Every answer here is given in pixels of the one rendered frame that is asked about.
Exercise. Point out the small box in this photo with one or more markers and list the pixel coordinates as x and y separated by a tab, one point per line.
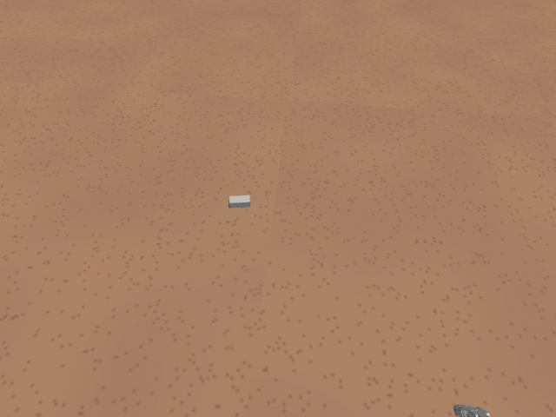
239	201

